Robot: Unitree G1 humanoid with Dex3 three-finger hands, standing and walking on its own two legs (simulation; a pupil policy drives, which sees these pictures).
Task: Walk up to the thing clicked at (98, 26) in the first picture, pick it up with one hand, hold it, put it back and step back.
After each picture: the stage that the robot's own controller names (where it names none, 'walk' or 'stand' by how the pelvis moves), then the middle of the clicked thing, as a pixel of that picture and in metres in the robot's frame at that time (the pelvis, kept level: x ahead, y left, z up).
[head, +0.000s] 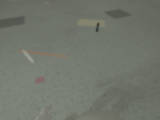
stand; (97, 27) +2.33 -0.15 -0.65
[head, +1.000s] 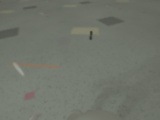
walk; (91, 35) +2.18 +0.20 -0.65
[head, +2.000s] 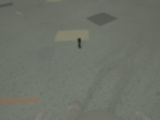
walk; (79, 43) +1.50 +0.36 -0.65
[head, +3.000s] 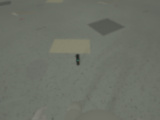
walk; (77, 59) +1.00 +0.28 -0.65
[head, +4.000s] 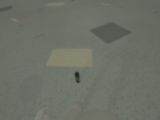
walk; (77, 77) +0.64 +0.23 -0.65
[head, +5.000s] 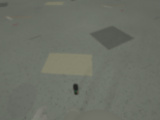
stand; (76, 89) +0.45 +0.19 -0.63
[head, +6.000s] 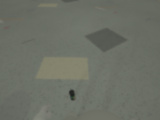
stand; (72, 95) +0.39 +0.20 -0.65
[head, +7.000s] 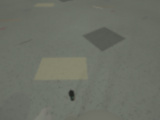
stand; (72, 95) +0.38 +0.21 -0.66
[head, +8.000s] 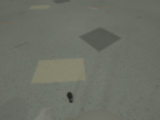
stand; (70, 97) +0.36 +0.23 -0.66
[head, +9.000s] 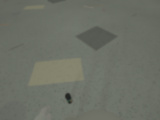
stand; (68, 98) +0.34 +0.25 -0.65
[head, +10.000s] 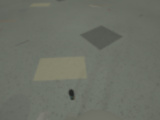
stand; (71, 95) +0.38 +0.21 -0.66
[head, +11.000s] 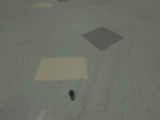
stand; (72, 95) +0.38 +0.21 -0.66
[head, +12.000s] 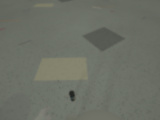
go down; (72, 96) +0.37 +0.20 -0.66
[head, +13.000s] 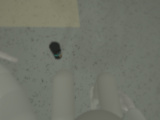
go down; (56, 52) +0.46 +0.25 -0.24
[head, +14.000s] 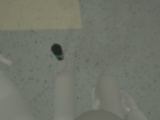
approach; (58, 53) +0.45 +0.26 -0.26
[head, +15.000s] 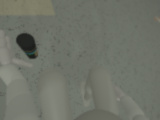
close in; (30, 49) +0.43 +0.30 -0.16
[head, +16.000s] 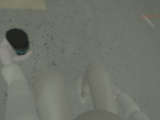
lift; (21, 47) +0.42 +0.31 -0.16
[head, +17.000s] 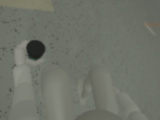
lift; (35, 53) +0.38 +0.27 -0.16
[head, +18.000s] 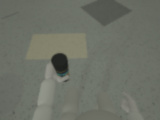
lift; (62, 70) +0.32 +0.18 +0.05
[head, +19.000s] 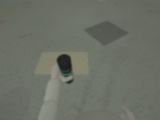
hold; (66, 71) +0.32 +0.16 +0.07
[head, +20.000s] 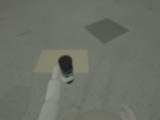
hold; (67, 71) +0.32 +0.16 +0.05
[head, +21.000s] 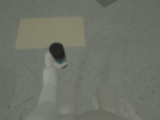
crouch; (60, 58) +0.40 +0.20 -0.03
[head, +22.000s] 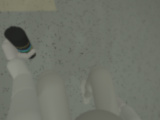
lower; (24, 46) +0.43 +0.31 -0.15
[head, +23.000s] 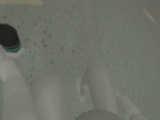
lower; (12, 45) +0.43 +0.33 -0.16
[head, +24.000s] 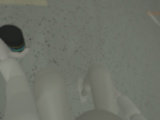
lower; (17, 44) +0.42 +0.33 -0.16
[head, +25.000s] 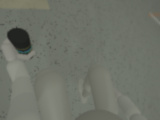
lower; (24, 47) +0.42 +0.31 -0.16
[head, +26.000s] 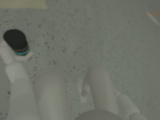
rest; (21, 48) +0.41 +0.31 -0.16
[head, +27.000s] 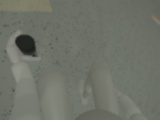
withdraw; (29, 50) +0.41 +0.30 -0.16
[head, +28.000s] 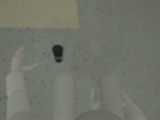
stand; (58, 55) +0.43 +0.26 -0.22
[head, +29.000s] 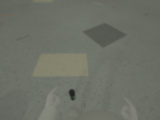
stand; (72, 95) +0.37 +0.18 -0.58
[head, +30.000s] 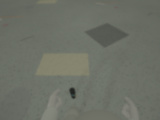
stand; (73, 93) +0.39 +0.20 -0.60
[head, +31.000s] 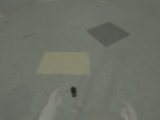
stand; (73, 92) +0.38 +0.19 -0.61
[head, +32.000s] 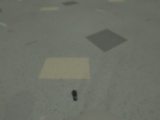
walk; (74, 95) +0.40 +0.19 -0.65
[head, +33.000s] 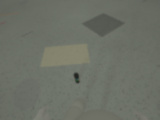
walk; (76, 78) +0.54 +0.22 -0.64
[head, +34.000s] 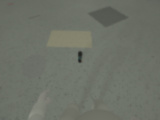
walk; (80, 57) +0.87 +0.16 -0.62
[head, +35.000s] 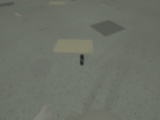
stand; (82, 60) +1.04 +0.17 -0.64
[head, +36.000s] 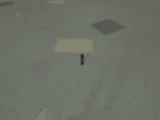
stand; (82, 59) +1.04 +0.17 -0.66
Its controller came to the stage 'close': yes
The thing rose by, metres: 0.69
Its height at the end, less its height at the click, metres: +0.00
